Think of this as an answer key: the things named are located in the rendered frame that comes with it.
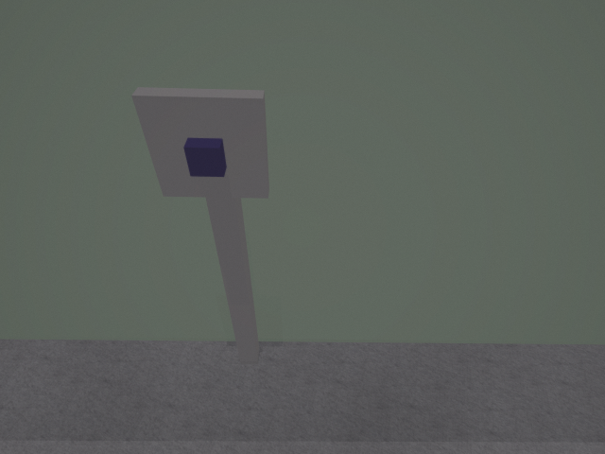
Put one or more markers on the button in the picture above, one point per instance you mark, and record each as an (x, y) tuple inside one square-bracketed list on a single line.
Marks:
[(205, 157)]

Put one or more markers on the panel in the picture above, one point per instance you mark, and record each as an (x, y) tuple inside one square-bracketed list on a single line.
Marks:
[(168, 116)]

